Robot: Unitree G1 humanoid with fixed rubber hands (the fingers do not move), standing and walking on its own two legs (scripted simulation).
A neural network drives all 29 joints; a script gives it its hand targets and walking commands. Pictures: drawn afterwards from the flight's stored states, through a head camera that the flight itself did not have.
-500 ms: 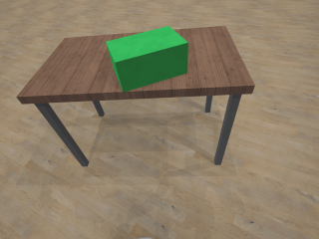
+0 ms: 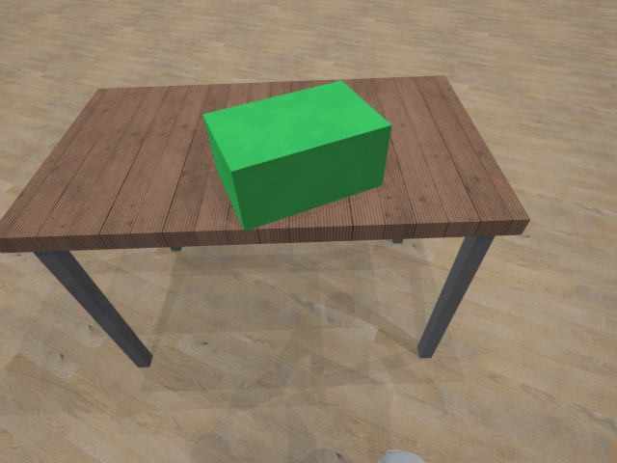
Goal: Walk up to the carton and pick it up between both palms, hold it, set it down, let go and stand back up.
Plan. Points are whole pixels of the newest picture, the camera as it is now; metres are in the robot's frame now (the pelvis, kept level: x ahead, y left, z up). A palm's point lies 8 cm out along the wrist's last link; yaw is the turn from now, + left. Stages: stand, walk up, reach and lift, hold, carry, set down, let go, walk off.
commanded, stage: walk up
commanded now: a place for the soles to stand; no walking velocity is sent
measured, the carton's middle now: (296, 151) +0.71 +0.03 +0.01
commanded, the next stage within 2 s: none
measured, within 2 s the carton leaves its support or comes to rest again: neither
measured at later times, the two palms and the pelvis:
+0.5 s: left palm (106, 450) +0.20 +0.31 -0.10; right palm (554, 426) +0.21 -0.33 -0.12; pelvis +0.15 -0.01 -0.01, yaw +0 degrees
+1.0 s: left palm (102, 353) +0.35 +0.36 -0.11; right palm (492, 368) +0.29 -0.27 -0.12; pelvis +0.27 +0.05 -0.01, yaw +2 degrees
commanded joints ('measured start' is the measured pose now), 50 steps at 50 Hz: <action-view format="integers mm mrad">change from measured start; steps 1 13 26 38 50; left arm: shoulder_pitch -51 277 87 28 47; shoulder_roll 211 352 374 242 128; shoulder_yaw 69 123 132 79 44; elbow -64 -30 -69 -40 -59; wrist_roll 2 3 20 -7 4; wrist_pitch -9 -56 -41 -8 -14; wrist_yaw -2 55 44 26 54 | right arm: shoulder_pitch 34 64 -15 134 37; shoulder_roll -262 -107 -196 -296 -218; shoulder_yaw -109 -57 -115 -137 -105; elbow -48 -133 -123 -82 -112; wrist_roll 2 -13 -30 -17 -1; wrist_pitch -40 4 23 -24 18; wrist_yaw -18 -5 20 -29 -50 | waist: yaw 8 116 89 -2 45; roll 77 -325 -166 67 85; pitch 42 -278 -37 -91 -178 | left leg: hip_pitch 103 -413 -306 241 182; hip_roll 249 -67 114 304 177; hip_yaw -281 -38 -80 -407 -30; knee -375 525 226 -264 119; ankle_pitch -54 -242 -118 23 618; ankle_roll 111 -27 -69 9 52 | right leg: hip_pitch -161 724 234 -248 160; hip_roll -86 -357 -292 -8 42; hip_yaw -17 625 337 74 -149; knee -187 -722 -698 99 -530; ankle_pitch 88 -12 -207 -44 317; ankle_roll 35 -170 -227 2 -6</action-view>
